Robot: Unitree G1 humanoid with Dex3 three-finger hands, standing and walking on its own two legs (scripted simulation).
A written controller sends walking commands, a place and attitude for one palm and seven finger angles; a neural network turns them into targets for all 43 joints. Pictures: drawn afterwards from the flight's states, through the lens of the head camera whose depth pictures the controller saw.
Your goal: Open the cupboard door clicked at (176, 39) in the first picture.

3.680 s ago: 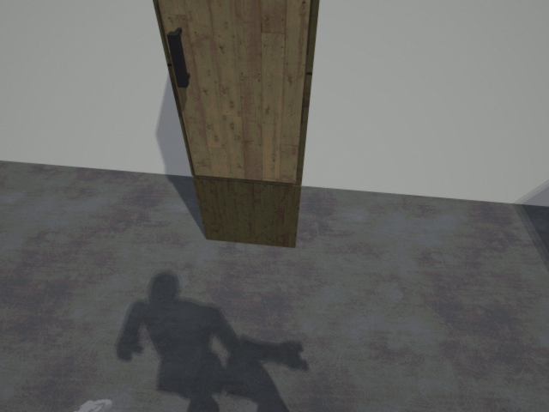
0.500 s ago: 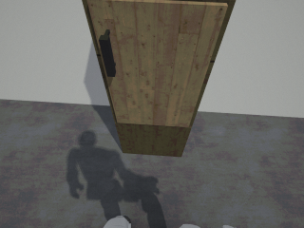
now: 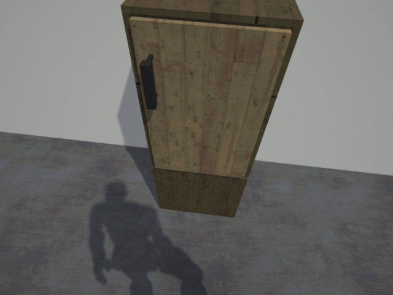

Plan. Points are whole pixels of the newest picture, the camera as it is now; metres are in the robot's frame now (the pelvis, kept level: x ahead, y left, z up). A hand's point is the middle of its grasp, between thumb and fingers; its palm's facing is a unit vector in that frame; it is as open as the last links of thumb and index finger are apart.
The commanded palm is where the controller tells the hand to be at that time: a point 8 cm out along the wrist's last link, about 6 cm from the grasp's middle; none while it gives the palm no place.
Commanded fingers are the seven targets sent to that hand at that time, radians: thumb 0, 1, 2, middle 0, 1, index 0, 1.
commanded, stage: come to a stop and stand still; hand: left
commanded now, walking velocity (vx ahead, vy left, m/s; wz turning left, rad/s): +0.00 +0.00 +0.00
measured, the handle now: (151, 82) +0.61 +0.18 +0.10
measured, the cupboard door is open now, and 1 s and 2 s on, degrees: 0 0 0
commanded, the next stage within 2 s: look again from close up in 0.18 s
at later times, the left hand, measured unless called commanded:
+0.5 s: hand out of the picture -0.02 +0.18 -0.18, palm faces +0.02 -0.98 -0.21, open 7.4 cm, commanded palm none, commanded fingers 0.00 0.90 0.90 -0.20 -0.30 -0.20 -0.30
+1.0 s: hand out of the picture -0.01 +0.16 -0.18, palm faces +0.02 -0.98 -0.19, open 7.4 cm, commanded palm none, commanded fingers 0.00 0.90 0.90 -0.20 -0.30 -0.20 -0.30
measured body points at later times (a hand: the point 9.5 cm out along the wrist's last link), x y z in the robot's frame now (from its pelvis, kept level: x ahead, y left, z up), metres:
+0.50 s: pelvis -0.01 +0.01 +0.00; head +0.00 +0.00 +0.44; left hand -0.02 +0.23 -0.16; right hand -0.01 -0.21 -0.17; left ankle -0.03 +0.11 -0.74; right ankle -0.01 -0.12 -0.74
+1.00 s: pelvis -0.01 -0.01 -0.01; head +0.00 -0.01 +0.44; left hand -0.01 +0.22 -0.16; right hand -0.01 -0.23 -0.17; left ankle -0.03 +0.11 -0.74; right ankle -0.01 -0.12 -0.74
